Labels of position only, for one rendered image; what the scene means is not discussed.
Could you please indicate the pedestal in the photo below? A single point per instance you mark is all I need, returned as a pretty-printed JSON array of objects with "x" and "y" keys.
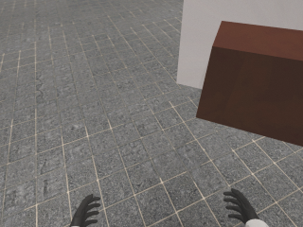
[{"x": 254, "y": 81}]

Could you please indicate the right robot hand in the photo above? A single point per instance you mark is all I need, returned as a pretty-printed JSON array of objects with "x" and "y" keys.
[{"x": 244, "y": 207}]

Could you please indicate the left robot hand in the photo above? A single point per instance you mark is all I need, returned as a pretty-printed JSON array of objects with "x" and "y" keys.
[{"x": 81, "y": 215}]

